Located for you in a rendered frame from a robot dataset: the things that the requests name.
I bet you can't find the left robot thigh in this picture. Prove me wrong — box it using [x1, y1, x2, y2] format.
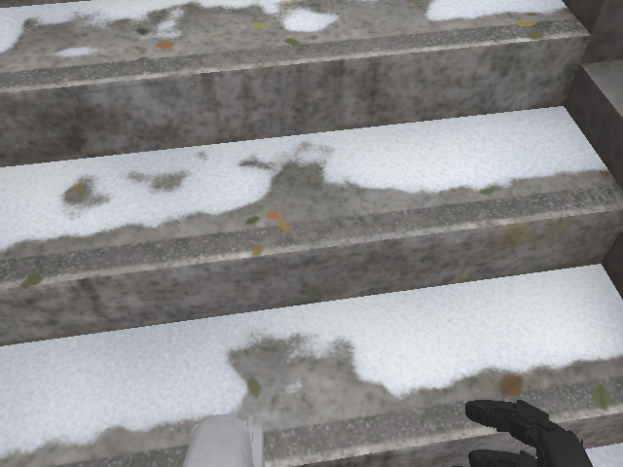
[183, 413, 265, 467]

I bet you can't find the robot right hand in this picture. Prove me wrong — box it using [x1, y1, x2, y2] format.
[452, 400, 593, 467]

